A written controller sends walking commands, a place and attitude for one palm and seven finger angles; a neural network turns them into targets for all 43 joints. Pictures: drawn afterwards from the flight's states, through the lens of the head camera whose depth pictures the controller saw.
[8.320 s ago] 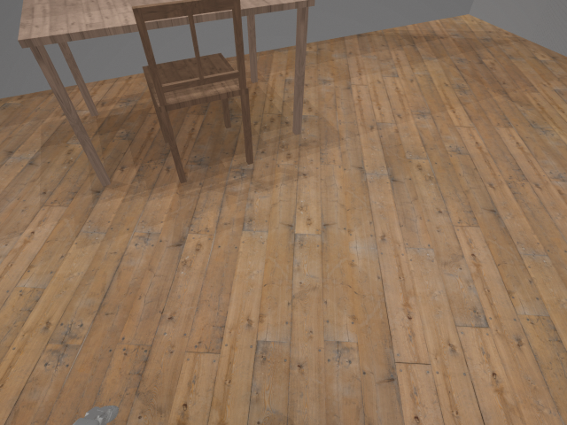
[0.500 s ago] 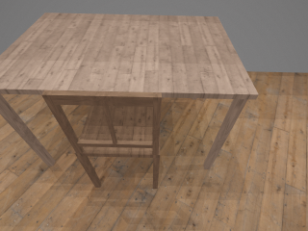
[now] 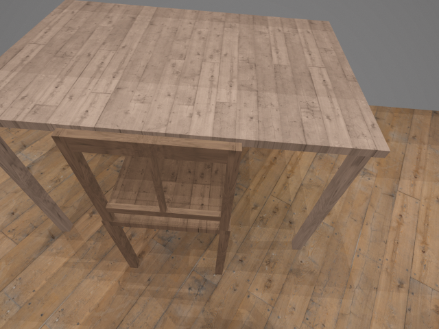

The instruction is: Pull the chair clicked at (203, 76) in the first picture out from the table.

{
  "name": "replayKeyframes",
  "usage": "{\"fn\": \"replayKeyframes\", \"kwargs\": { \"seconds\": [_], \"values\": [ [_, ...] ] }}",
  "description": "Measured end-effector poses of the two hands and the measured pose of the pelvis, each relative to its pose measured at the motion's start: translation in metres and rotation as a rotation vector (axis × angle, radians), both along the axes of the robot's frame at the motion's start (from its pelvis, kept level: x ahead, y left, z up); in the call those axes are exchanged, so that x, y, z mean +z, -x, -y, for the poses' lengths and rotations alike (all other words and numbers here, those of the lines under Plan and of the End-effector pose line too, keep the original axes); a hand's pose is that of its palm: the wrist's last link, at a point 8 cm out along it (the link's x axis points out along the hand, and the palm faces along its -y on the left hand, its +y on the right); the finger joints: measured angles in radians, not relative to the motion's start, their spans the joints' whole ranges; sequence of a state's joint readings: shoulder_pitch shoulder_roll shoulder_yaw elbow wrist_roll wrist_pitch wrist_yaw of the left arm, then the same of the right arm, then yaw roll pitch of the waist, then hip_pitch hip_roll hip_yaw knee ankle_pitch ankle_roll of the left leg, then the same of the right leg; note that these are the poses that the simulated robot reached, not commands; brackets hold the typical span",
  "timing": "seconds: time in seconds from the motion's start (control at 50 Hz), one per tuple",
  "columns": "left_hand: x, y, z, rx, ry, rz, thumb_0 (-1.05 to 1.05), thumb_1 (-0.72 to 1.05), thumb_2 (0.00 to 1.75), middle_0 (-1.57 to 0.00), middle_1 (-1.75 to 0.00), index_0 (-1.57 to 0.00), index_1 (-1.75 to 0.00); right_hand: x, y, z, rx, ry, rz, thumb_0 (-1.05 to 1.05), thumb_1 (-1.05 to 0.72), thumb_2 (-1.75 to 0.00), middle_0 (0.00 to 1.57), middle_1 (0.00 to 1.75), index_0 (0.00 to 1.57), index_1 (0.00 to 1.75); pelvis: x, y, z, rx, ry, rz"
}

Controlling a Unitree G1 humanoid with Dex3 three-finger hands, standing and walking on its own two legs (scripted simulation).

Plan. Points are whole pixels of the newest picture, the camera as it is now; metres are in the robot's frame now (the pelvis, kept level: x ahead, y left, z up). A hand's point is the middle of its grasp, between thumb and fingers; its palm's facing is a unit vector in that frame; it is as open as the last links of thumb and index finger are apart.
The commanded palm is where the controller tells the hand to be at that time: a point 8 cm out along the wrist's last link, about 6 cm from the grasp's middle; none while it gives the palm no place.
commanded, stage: come to a stop and stand still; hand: left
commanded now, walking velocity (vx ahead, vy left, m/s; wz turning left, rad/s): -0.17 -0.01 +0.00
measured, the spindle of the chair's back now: (158, 185) +0.45 +0.20 -0.10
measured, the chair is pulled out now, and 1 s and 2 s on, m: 0.00 0.00 0.00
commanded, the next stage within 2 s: look again from close up in 0.78 s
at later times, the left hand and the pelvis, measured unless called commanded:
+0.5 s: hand out of the picture +0.05 +0.15 -0.17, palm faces +0.03 -0.98 -0.22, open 7.3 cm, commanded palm none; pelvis +0.00 -0.03 +0.00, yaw +0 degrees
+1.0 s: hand out of the picture -0.04 +0.16 -0.16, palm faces +0.02 -0.97 -0.22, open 7.3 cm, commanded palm none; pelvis -0.01 -0.01 +0.01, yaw +0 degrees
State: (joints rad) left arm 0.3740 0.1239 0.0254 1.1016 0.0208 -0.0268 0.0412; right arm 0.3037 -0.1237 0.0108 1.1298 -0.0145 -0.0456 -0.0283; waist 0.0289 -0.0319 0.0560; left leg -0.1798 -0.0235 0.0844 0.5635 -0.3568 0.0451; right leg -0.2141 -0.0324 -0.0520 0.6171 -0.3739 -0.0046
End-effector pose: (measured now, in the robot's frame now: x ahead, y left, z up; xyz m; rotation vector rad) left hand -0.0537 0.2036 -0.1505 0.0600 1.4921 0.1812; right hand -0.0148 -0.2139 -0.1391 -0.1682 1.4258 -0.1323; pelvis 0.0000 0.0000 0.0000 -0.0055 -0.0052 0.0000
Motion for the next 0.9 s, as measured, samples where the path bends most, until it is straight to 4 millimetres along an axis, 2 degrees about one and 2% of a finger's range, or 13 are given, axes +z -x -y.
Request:
{"fn": "replayKeyframes", "kwargs": {
  "seconds": [0.08,0.18,0.28,0.38,0.48,0.56,0.64,0.74,0.9],
  "values": [
    [0.004,-0.018,-0.005,-0.011,0.000,-0.011,0.01,0.91,0.90,-0.20,-0.30,-0.20,-0.30,0.006,-0.021,-0.005,-0.002,0.018,0.034,0.01,-0.93,-0.90,0.20,0.30,0.20,0.30,0.006,-0.011,-0.007,0.000,0.002,0.005],
    [0.012,-0.056,-0.016,-0.029,-0.045,0.070,0.01,0.92,0.90,-0.20,-0.30,-0.20,-0.30,0.006,-0.030,-0.004,-0.003,0.011,0.027,0.01,-0.94,-0.90,0.20,0.30,0.20,0.30,0.010,-0.013,-0.005,0.013,-0.001,0.012],
    [0.017,-0.082,-0.024,-0.055,-0.109,0.132,0.01,0.92,0.90,-0.20,-0.30,-0.20,-0.30,-0.004,-0.034,0.009,-0.016,-0.009,0.030,0.01,-0.93,-0.90,0.20,0.30,0.20,0.30,0.005,-0.011,0.008,0.006,-0.023,0.020],
    [0.021,-0.093,-0.015,-0.090,-0.130,0.171,0.01,0.92,0.90,-0.19,-0.30,-0.20,-0.30,-0.014,-0.039,0.025,-0.040,-0.026,0.044,0.01,-0.93,-0.90,0.20,0.30,0.20,0.30,0.001,-0.009,0.020,0.012,-0.015,0.011],
    [0.014,-0.094,0.002,-0.101,-0.083,0.191,0.01,0.92,0.90,-0.19,-0.30,-0.20,-0.30,-0.007,-0.035,0.034,-0.034,-0.008,0.050,0.01,-0.93,-0.90,0.20,0.30,0.20,0.30,0.002,0.000,0.026,0.011,-0.009,0.002],
    [0.013,-0.093,0.003,-0.088,-0.065,0.201,0.01,0.95,0.90,-0.20,-0.30,-0.20,-0.30,0.005,-0.022,0.034,-0.031,0.002,0.048,0.00,-0.93,-0.90,0.20,0.30,0.20,0.30,0.007,0.003,0.029,0.000,-0.019,0.008],
    [0.017,-0.088,0.004,-0.082,-0.059,0.215,0.01,0.95,0.90,-0.20,-0.30,-0.20,-0.30,0.008,-0.011,0.030,-0.019,-0.008,0.030,0.00,-0.92,-0.90,0.20,0.30,0.20,0.30,0.011,0.005,0.029,0.004,-0.013,0.013],
    [0.020,-0.070,0.003,-0.076,-0.062,0.188,0.01,0.94,0.90,-0.20,-0.30,-0.20,-0.30,0.006,-0.001,0.023,-0.018,-0.030,0.018,0.00,-0.92,-0.90,0.20,0.30,0.20,0.30,0.013,0.008,0.027,0.006,-0.010,0.020],
    [0.019,-0.028,0.006,-0.083,-0.060,0.094,0.01,0.92,0.90,-0.20,-0.30,-0.20,-0.30,-0.002,0.011,0.013,-0.022,-0.061,0.025,0.00,-0.92,-0.90,0.20,0.30,0.20,0.30,0.010,0.016,0.021,0.001,-0.008,0.016]
  ]
}}
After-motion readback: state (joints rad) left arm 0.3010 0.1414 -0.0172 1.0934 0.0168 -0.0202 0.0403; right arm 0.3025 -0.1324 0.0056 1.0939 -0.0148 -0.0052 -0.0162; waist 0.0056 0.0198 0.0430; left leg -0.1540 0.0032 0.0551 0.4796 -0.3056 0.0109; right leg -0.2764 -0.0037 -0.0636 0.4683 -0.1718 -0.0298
